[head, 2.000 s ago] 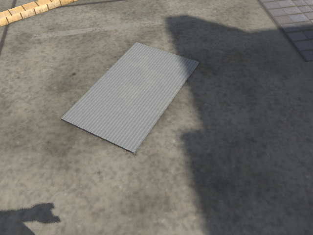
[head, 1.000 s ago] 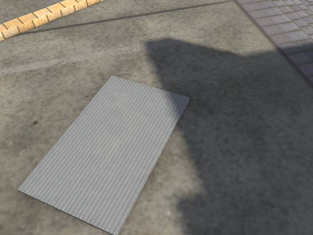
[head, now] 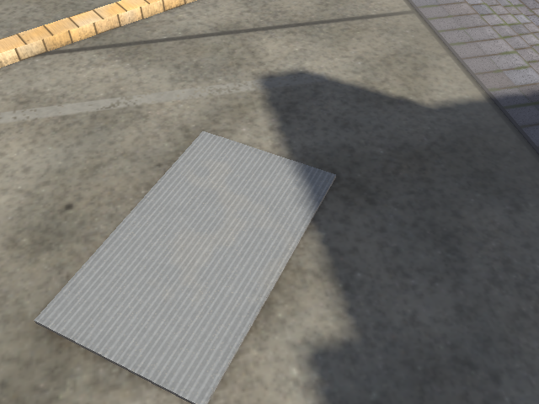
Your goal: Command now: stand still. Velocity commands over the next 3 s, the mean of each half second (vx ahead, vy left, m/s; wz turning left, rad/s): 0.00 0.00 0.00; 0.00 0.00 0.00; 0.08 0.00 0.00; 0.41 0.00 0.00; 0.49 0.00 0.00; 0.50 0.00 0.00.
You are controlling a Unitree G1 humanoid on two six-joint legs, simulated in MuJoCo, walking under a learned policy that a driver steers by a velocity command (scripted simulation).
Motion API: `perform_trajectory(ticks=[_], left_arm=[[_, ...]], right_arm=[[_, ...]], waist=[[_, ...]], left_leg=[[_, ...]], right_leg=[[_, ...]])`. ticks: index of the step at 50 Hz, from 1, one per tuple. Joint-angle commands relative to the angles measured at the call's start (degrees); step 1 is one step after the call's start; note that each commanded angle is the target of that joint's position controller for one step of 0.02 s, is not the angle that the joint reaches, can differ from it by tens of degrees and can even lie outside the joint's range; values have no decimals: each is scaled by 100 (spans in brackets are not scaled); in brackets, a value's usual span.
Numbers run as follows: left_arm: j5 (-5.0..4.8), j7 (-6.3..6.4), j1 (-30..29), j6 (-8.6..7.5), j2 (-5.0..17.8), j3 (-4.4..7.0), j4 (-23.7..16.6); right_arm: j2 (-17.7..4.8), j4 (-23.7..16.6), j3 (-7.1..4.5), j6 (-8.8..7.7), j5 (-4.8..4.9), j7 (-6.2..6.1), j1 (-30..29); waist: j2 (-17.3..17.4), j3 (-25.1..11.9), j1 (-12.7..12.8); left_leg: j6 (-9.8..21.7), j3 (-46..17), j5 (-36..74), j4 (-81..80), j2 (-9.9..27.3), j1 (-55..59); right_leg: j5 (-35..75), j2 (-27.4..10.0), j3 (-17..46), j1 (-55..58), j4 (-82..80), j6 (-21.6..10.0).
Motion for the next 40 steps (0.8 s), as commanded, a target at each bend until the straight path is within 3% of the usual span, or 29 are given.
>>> perform_trajectory(ticks=[1, 40], left_arm=[[-1, 14, 362, -20, 381, 43, -27], [-18, 41, 429, -7, 307, -8, 55]], right_arm=[[-348, 36, -43, -12, 2, -10, 644], [-308, 35, 0, -47, 9, -23, 780]], waist=[[32, 434, -2], [52, 416, -21]], left_leg=[[137, -516, 905, -604, 639, -1023], [156, -503, 1634, -571, 664, -839]], right_leg=[[740, -626, 720, 498, -285, -131], [989, -659, 607, 449, -128, -70]])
